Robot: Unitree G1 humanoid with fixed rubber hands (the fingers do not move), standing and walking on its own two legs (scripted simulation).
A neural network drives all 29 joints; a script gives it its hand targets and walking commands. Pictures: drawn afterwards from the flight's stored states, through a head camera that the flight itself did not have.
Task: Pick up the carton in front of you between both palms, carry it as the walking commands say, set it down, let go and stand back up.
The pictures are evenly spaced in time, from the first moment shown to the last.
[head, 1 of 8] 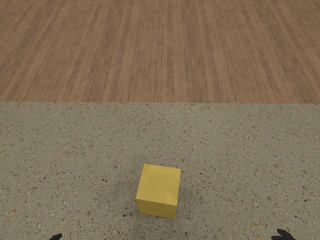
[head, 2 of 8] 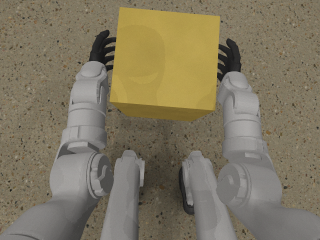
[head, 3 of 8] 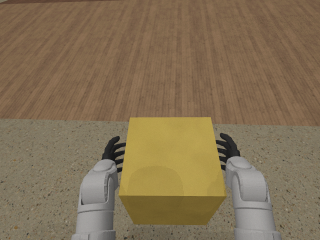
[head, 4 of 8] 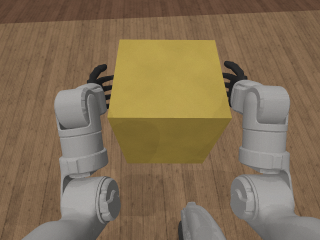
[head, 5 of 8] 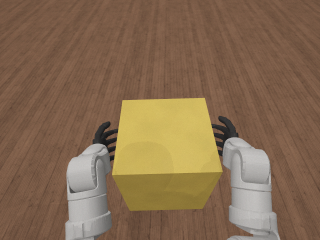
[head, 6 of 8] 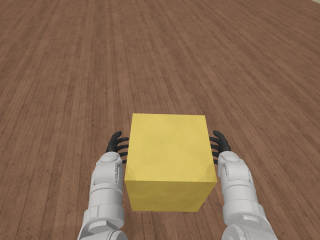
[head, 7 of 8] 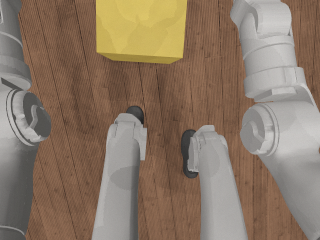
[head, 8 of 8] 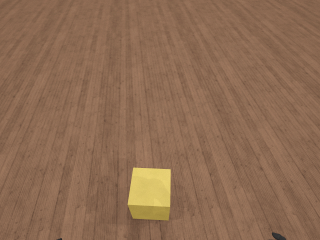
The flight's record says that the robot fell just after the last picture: no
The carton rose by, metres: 1.18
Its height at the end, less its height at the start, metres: +0.44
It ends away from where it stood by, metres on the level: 5.87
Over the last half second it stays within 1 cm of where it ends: yes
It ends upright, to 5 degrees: yes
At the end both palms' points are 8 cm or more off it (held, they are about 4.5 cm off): yes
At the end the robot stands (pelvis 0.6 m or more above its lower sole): yes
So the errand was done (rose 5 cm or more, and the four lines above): yes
